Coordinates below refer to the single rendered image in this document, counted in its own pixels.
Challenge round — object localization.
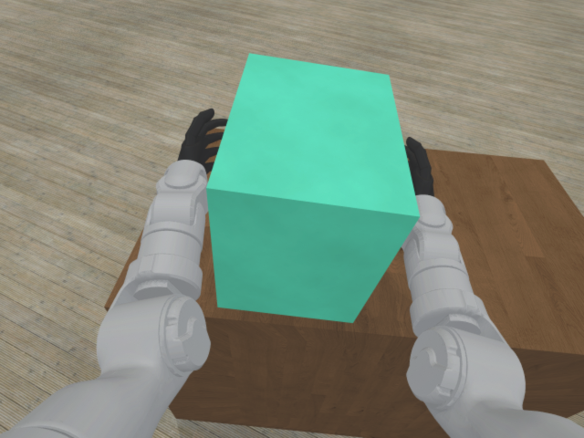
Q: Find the robot left hand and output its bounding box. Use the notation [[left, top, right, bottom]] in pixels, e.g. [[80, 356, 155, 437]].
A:
[[178, 109, 228, 174]]

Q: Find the left robot upper arm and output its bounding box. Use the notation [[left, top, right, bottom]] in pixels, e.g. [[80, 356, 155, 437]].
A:
[[0, 294, 211, 438]]

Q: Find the robot right hand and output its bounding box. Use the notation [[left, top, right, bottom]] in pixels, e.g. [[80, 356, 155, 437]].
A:
[[404, 137, 434, 197]]

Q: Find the carton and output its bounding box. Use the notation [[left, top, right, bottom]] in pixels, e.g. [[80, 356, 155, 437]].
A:
[[206, 53, 420, 323]]

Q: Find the left robot forearm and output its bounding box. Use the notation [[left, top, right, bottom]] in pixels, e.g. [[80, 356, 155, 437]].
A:
[[97, 160, 208, 361]]

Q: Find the right robot forearm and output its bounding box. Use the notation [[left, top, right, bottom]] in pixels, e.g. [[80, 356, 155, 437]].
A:
[[401, 194, 526, 398]]

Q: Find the pedestal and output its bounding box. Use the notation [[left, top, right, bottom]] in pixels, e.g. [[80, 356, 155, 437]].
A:
[[104, 129, 584, 438]]

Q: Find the right robot upper arm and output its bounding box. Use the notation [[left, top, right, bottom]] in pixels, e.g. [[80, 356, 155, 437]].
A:
[[406, 326, 584, 438]]

